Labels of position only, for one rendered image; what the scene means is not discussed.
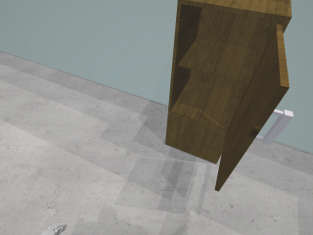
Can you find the handle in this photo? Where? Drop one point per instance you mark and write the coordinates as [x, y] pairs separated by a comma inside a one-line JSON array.
[[284, 118]]

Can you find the cupboard door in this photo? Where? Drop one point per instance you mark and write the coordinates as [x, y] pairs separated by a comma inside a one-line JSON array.
[[265, 90]]

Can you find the left robot hand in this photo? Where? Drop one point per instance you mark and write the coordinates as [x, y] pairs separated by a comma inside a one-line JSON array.
[[55, 229]]

